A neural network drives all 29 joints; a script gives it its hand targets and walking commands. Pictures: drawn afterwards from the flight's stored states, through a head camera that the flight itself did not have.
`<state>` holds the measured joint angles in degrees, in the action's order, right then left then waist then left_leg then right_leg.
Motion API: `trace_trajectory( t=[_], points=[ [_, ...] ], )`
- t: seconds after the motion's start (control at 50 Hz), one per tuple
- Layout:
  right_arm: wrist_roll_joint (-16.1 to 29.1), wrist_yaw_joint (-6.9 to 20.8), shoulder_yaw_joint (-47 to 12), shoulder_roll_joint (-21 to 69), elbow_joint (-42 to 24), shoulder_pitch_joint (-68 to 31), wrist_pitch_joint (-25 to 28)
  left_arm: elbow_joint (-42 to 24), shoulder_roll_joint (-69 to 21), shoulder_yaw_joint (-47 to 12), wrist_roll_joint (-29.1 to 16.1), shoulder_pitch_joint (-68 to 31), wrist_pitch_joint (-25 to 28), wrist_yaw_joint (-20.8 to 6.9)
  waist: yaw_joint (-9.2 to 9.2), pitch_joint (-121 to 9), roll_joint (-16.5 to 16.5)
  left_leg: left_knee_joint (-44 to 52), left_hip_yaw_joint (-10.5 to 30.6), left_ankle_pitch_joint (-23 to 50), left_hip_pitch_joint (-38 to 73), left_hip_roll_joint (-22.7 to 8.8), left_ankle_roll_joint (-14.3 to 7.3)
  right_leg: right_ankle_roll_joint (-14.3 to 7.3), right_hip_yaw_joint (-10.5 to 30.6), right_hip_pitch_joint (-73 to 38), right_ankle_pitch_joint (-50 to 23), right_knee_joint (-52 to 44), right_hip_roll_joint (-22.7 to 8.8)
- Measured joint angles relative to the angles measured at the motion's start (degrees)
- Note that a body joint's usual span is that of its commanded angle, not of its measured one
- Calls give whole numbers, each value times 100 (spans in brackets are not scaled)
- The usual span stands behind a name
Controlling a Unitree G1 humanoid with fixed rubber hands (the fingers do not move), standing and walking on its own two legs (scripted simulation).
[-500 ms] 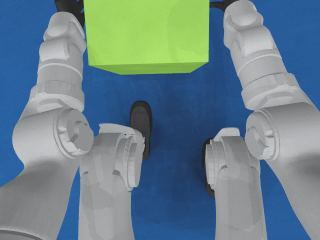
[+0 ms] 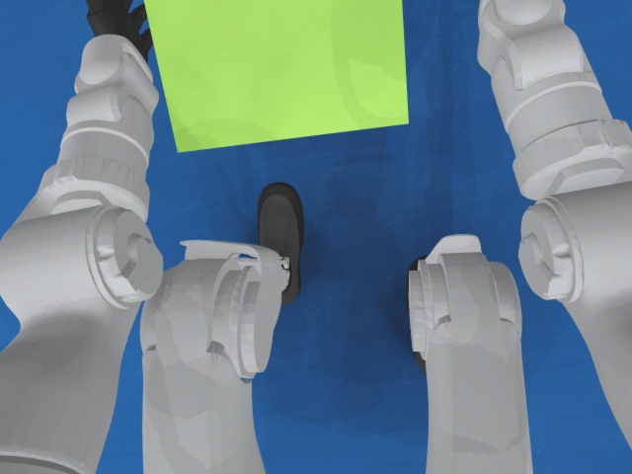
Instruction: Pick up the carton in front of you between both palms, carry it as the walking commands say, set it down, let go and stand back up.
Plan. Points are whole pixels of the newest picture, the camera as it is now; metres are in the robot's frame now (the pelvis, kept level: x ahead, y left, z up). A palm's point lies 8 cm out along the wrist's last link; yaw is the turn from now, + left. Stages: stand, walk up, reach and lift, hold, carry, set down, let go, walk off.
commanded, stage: set down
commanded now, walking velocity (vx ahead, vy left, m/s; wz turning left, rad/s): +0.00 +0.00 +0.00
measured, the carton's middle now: (295, 42) +0.50 +0.10 -0.26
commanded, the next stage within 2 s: let go in 1.18 s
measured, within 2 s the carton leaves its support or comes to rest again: neither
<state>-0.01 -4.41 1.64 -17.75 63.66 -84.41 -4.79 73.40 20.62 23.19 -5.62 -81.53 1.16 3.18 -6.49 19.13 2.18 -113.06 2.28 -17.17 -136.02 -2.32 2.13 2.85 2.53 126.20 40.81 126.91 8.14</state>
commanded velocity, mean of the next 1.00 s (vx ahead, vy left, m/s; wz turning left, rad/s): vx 0.00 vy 0.00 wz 0.00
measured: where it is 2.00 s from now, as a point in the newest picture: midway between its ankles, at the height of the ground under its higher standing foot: (356, 299)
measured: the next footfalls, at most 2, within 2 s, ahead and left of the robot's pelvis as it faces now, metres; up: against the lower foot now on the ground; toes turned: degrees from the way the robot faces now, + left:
none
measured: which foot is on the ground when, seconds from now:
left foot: down 0.00-1.00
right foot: down 0.00-1.00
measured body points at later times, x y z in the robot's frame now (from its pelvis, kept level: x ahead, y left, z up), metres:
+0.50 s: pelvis +0.00 +0.00 +0.05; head +0.35 +0.04 +0.34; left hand +0.50 +0.28 -0.09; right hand +0.59 -0.09 -0.07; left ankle +0.18 +0.14 -0.35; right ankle +0.07 -0.12 -0.35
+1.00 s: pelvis +0.04 +0.01 +0.17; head +0.35 +0.04 +0.50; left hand +0.50 +0.29 +0.06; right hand +0.59 -0.11 +0.07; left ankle +0.18 +0.14 -0.35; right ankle +0.07 -0.12 -0.35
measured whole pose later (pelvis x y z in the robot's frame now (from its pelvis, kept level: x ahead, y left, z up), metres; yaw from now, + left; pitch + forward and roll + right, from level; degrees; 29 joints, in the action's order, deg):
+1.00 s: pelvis +0.04 +0.01 +0.17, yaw +0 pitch +47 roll -2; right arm 0.7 -0.6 9.4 -17.5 47.8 -64.3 -11.2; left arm 38.9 11.1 20.1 -2.9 -54.3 -9.6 4.0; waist -6.6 -4.8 -1.7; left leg -81.1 2.1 -16.3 -112.1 -1.0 0.8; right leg 1.8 2.1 102.5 35.0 90.2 4.2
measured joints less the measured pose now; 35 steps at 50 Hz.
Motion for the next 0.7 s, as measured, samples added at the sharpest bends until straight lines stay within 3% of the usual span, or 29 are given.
trace_trajectory(
  t=[0.08, 0.16, 0.3, 0.4, 0.58, 0.7],
  points=[
    [597, 17, -440, -352, -90, 85, 42, 115, 137, -285, -391, 52, 149, 76, 31, 24, -64, 4, -44, -11, -7, -36, -56, 25, 31, 19, -10, -11, -8],
    [827, 27, -583, -433, -288, 65, 30, -128, 180, -412, -571, 116, 176, 109, 14, -28, -114, 28, -71, 4, -38, -66, -91, 38, 43, 63, -47, -48, -22],
    [656, -124, -323, -327, -866, 246, -176, -1177, -28, -547, -676, 504, -71, 224, 13, -345, -138, 227, -69, 104, 4, 49, -85, 11, 16, -2, -88, -213, -149],
    [581, -168, -6, -243, -1061, 507, -457, -1928, -333, -558, -417, 944, -449, 314, -5, -712, -291, 536, 24, 84, 294, 133, -40, -72, -96, -328, -89, -585, -243],
    [406, 5, 481, -147, -597, 758, -461, -2308, -633, -418, 54, 1498, -721, 302, -31, -1568, -425, 1247, 70, -11, 782, 156, -59, -112, -146, -843, -144, -1473, -309],
    [222, 117, 648, -81, -855, 1165, -439, -2655, -800, -336, 204, 1849, -815, 247, -37, -1971, -374, 1679, 36, -54, 1054, 150, -106, -85, -109, -1118, -192, -2000, -336]
  ],
)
